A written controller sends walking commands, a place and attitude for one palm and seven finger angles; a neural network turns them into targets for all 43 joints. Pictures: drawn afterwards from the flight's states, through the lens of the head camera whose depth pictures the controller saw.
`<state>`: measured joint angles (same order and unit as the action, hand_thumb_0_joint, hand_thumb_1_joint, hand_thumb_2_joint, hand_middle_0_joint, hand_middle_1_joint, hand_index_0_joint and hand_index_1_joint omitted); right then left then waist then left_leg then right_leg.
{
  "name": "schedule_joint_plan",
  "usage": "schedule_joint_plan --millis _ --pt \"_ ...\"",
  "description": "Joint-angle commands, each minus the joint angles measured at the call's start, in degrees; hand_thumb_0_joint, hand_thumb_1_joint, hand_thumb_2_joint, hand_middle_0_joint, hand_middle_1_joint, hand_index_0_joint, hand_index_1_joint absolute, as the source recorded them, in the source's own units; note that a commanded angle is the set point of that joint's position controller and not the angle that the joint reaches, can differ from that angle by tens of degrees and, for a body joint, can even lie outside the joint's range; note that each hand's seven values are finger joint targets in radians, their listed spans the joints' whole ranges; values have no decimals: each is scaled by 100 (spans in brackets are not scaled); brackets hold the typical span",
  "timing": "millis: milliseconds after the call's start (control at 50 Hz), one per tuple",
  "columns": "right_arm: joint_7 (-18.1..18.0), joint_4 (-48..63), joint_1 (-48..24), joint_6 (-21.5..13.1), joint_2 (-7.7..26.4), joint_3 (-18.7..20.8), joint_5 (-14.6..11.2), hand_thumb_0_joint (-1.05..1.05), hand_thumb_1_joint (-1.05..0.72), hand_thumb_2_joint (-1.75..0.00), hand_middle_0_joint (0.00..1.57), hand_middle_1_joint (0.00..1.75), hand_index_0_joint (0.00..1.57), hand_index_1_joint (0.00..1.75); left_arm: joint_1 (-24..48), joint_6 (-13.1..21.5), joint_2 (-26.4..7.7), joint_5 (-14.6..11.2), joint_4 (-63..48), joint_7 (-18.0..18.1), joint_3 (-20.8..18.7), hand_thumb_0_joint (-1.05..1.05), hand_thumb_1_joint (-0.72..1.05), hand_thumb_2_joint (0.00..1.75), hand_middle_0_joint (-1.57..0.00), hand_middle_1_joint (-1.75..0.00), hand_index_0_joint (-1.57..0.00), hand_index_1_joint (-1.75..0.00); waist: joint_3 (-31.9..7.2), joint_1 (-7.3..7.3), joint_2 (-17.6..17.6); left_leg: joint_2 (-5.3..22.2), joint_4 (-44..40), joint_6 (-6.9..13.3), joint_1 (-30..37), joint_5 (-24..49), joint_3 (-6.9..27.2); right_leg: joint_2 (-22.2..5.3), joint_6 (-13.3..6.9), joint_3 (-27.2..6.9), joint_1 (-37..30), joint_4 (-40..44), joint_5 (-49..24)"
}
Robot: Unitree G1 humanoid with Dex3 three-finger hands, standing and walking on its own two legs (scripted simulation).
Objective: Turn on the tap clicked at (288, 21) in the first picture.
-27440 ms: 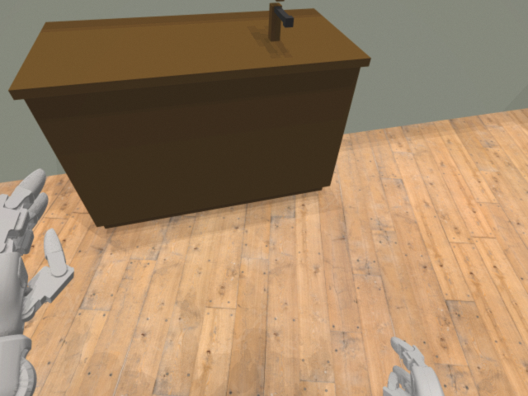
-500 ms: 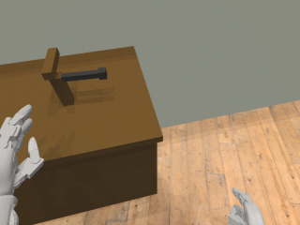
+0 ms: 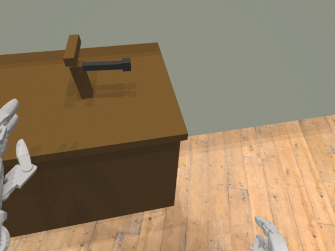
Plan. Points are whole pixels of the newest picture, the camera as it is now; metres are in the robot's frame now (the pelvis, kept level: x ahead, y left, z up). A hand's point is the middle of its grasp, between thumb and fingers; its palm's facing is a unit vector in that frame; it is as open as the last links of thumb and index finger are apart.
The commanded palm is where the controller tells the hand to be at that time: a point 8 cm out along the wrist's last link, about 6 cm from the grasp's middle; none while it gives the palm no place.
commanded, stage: step back with the hand held close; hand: left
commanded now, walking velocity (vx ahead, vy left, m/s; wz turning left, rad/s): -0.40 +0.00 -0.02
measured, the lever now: (126, 64) +0.60 +0.17 +0.13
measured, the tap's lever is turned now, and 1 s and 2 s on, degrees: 85 85 85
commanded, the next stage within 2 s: stop stepping back and stand still in 0.70 s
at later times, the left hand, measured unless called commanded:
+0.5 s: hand (40, 185) +0.18 +0.22 +0.17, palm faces +0.40 -0.84 -0.37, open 7.4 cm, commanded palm +0.12 +0.25 +0.19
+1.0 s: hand out of the picture +0.05 +0.18 +0.17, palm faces +0.29 -0.86 -0.42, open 7.4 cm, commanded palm +0.01 +0.23 +0.19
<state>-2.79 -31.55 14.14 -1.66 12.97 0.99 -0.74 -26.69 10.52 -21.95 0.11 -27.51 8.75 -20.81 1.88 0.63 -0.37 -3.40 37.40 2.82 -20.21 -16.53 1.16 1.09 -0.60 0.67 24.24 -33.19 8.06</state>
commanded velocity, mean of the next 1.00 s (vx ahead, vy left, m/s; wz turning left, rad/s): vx -0.26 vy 0.01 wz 0.00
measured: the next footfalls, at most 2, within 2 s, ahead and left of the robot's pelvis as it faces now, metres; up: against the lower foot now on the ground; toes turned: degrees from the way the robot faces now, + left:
right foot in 0.48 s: -0.17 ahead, -0.13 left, +0.00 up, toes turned +1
left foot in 0.70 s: -0.04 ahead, +0.07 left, +0.00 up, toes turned -2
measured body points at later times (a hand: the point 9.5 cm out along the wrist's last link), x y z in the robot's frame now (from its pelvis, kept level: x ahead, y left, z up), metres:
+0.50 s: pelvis -0.05 -0.02 +0.01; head +0.00 -0.01 +0.46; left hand +0.16 +0.26 +0.19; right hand +0.15 -0.22 -0.08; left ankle +0.04 +0.10 -0.72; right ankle -0.15 -0.13 -0.72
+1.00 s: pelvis -0.17 -0.04 +0.01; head -0.16 -0.04 +0.46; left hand +0.03 +0.22 +0.19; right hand -0.02 -0.30 -0.06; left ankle -0.09 +0.07 -0.71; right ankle -0.16 -0.15 -0.72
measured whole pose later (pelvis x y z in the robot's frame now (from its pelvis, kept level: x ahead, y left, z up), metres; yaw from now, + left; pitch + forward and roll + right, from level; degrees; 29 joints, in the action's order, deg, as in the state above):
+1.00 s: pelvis -0.17 -0.04 +0.01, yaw -4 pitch +0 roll +0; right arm -3.3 -33.6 12.0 -3.5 12.2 1.3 -0.3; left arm -30.9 5.4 -22.8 -2.9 -31.4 9.0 -17.7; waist 0.3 -0.4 0.3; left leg 0.7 33.5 -0.1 -23.2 -15.4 -0.8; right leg 1.5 -1.0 0.3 15.3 -28.7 13.9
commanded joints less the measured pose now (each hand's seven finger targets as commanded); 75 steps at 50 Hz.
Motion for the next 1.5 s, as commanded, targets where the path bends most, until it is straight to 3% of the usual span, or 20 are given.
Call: schedule_joint_plan --millis 0,40,100,160,220,280,360,480,540,620,680,740,820,900,960,1080,1200,1280,1340,1480 --pt "-3 872 -659 -337 737 337 39 0 -90 -90 20 30 20 30 506 403 -768 18 -1161 34 -477 0 90 90 -20 -30 -20 -30 -388 -12 261 786 -1121 321 -2315 -1977 791 -655 -67 -1310 -2105 308 52" --pt "54 766 -581 -311 695 357 79 0 -90 -90 20 30 20 30 570 385 -946 -76 -1413 63 -492 0 90 90 -20 -30 -20 -30 -528 -71 603 540 -341 79 -1174 -1415 557 -1274 -410 -1948 -969 1267 848" --pt "110 708 -610 -285 570 315 63 0 -90 -90 20 30 20 30 229 382 -969 -163 -1580 139 -490 0 90 90 -20 -30 -20 -30 -877 -134 652 539 -115 -34 -238 -689 443 -1536 -519 -1614 -422 1426 796" --pt "53 742 -700 -264 581 299 55 0 -90 -90 20 30 20 30 -144 500 -1047 -148 -1801 197 -728 0 90 90 -20 -30 -20 -30 -928 -130 -294 969 -1114 127 -573 -951 796 -854 -169 -893 -611 640 749" --pt "-29 835 -856 -428 750 367 95 0 -90 -90 20 30 20 30 84 573 -927 52 -1671 176 -934 0 90 90 -20 -30 -20 -30 -735 -23 -1663 2171 -2918 687 -3136 -2697 1765 261 263 -216 -2642 -1995 543" --pt "-26 610 -789 -588 587 432 172 0 -90 -90 20 30 20 30 375 503 -739 -56 -1433 76 -702 0 90 90 -20 -30 -20 -30 -539 24 -721 2161 -2313 637 -1409 -253 1434 221 218 -361 -1058 -2337 1606" --pt "33 254 -800 -713 473 243 212 0 -90 -90 20 30 20 30 603 372 -310 -213 -1253 -10 47 0 90 90 -20 -30 -20 -30 -865 44 -1011 1972 -1854 377 1349 2698 1056 98 151 -309 -11 -313 1856" --pt "20 434 -1140 -446 447 269 122 0 -90 -90 20 30 20 30 760 385 -1012 -170 -1898 -109 -437 0 90 90 -20 -30 -20 -30 -1927 167 -184 1245 -455 -200 1988 3830 -257 -356 192 -516 -1074 1513 -2531" --pt "1 853 -1202 -251 291 339 -58 0 -90 -90 20 30 20 30 -382 429 -1580 -238 -1664 -84 -1137 0 90 90 -20 -30 -20 -30 -1814 281 1450 410 576 -376 -235 46 -623 -1332 335 -918 -2159 926 -6045" --pt "-109 809 -1150 -84 190 80 24 0 -90 -90 20 30 20 30 -691 298 -1087 -311 -1485 -115 -789 0 90 90 -20 -30 -20 -30 -1556 16 315 432 -75 -398 -541 248 -346 -1409 -235 -1040 -2382 589 -5727" --pt "-230 725 -926 -79 490 231 -27 0 -90 -90 20 30 20 30 -265 301 -1088 -366 -1506 -78 -608 0 90 90 -20 -30 -20 -30 -1567 -28 218 813 -1212 -274 899 3457 -200 -686 299 -574 -1853 348 -4621" --pt "-123 726 -952 -162 647 349 11 0 -90 -90 20 30 20 30 -361 225 -1121 -386 -1582 -28 -522 0 90 90 -20 -30 -20 -30 -1877 64 -1321 1944 -1405 167 2521 6402 736 5 308 -450 -153 -528 1143" --pt "-25 626 -794 -479 616 352 40 0 -90 -90 20 30 20 30 -357 -62 -899 -327 -1722 96 -382 0 90 90 -20 -30 -20 -30 -1507 63 -1112 1854 -1909 339 1496 3644 701 -55 167 -321 -579 -810 1576" --pt "-126 792 -1065 -498 722 261 23 0 -90 -90 20 30 20 30 -312 -161 -968 -272 -1550 156 -466 0 90 90 -20 -30 -20 -30 -639 23 -607 1046 -2010 -20 -795 -1474 308 -98 53 -88 -1989 1051 1051" --pt "-136 612 -818 -460 521 254 69 0 -90 -90 20 30 20 30 314 -89 -1093 -238 -1590 173 -410 0 90 90 -20 -30 -20 -30 -476 -160 966 340 943 -371 339 -574 -40 -1849 -772 -2276 448 2745 3243" --pt "-227 439 -718 -458 579 166 54 0 -90 -90 20 30 20 30 636 -32 -871 -222 -722 185 -289 0 90 90 -20 -30 -20 -30 -307 -196 127 503 -892 -78 800 -652 -19 -1075 -358 -985 9 1699 2523" --pt "-248 473 -842 -517 653 88 43 0 -90 -90 20 30 20 30 801 -1 -685 -78 -837 167 -224 0 90 90 -20 -30 -20 -30 127 -110 -1197 1355 -2940 384 -1307 -3477 1524 223 116 167 -1652 -272 1450" --pt "-165 398 -798 -605 534 137 111 0 -90 -90 20 30 20 30 821 43 -698 -87 -854 122 -200 0 90 90 -20 -30 -20 -30 -56 -70 -397 908 -1697 188 -780 -1959 736 -131 -126 -241 -1745 902 1357" --pt "-52 304 -562 -588 499 244 96 0 -90 -90 20 30 20 30 623 28 -674 -141 -706 76 -137 0 90 90 -20 -30 -20 -30 -307 -122 1072 317 835 -146 -586 -755 -155 -1603 -831 -2602 -1184 2335 3032" --pt "-161 400 -759 -593 492 134 58 0 -90 -90 20 30 20 30 884 121 -846 -250 -1002 137 -326 0 90 90 -20 -30 -20 -30 -222 -127 -42 639 -1211 41 1098 -754 9 -896 -433 -1007 -257 1192 2230"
